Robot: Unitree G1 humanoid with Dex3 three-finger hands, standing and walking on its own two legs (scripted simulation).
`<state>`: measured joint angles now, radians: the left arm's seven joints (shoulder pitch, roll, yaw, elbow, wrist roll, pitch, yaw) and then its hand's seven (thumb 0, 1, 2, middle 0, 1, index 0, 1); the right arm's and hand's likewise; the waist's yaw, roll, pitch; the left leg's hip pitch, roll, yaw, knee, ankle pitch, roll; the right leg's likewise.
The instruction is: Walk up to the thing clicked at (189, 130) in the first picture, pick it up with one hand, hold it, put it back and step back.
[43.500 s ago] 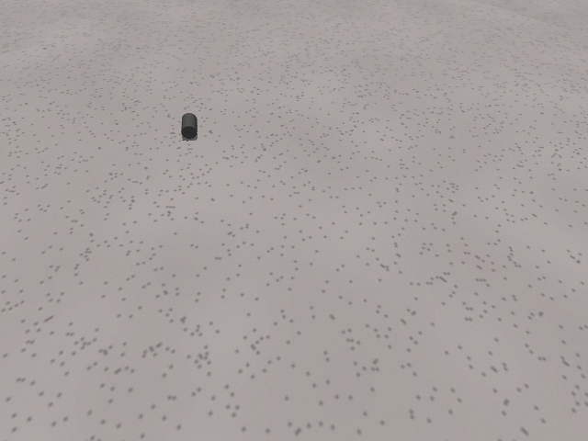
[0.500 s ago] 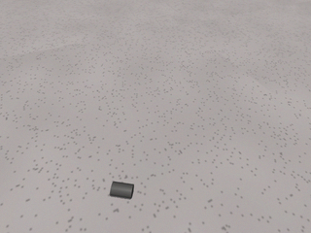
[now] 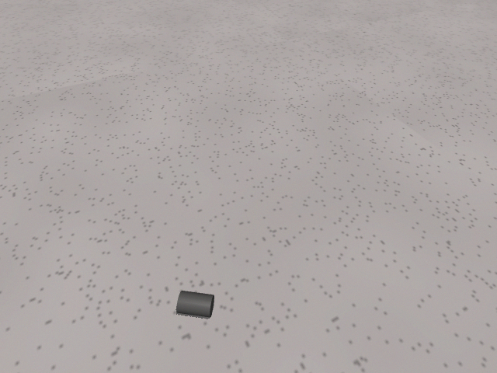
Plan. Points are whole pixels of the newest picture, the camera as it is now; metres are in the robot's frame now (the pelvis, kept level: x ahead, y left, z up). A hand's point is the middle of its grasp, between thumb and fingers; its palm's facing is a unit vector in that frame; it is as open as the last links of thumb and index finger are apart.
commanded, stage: stand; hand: left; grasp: from above
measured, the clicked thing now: (195, 303) +0.50 +0.21 -0.74
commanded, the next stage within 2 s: step back in 1.44 s
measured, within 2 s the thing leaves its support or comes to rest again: neither
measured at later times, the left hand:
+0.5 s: hand out of the picture +0.09 +0.23 -0.16, palm faces +0.00 -0.94 -0.33, open 7.4 cm
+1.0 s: hand out of the picture +0.10 +0.23 -0.15, palm faces -0.01 -0.94 -0.34, open 7.4 cm
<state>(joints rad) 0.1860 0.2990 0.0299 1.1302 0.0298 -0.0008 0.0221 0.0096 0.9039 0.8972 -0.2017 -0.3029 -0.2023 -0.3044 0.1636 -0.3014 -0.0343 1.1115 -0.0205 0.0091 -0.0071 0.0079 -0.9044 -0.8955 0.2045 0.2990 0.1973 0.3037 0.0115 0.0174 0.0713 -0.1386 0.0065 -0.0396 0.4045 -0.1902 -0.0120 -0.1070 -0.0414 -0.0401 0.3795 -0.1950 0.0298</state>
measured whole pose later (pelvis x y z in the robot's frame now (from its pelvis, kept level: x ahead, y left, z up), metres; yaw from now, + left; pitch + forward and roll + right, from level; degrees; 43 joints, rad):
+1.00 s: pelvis +0.02 -0.02 +0.00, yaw -1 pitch -3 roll +0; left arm 0.11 0.32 0.02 1.14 0.02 -0.01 0.01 0.01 0.90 0.90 -0.20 -0.30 -0.20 -0.30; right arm 0.10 -0.33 -0.01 1.14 -0.01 0.00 0.00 0.01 -0.90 -0.90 0.20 0.30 0.20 0.30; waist 0.00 0.01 0.06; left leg -0.09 0.03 -0.03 0.33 -0.18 -0.04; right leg -0.08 -0.02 -0.03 0.33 -0.20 0.01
